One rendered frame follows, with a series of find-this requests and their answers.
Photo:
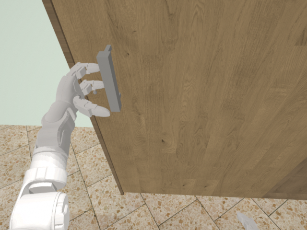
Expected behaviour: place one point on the robot left forearm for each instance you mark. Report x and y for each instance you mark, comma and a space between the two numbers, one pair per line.
47, 171

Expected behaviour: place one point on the wardrobe door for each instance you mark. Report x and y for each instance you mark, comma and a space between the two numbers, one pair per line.
213, 92
295, 182

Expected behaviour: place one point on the handle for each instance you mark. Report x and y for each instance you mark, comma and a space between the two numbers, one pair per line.
106, 67

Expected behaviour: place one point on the right robot hand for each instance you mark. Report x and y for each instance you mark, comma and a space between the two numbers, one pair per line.
248, 223

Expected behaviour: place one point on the left robot hand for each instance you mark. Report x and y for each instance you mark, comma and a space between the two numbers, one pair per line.
68, 90

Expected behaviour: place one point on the left robot upper arm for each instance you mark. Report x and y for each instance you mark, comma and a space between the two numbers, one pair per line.
42, 211

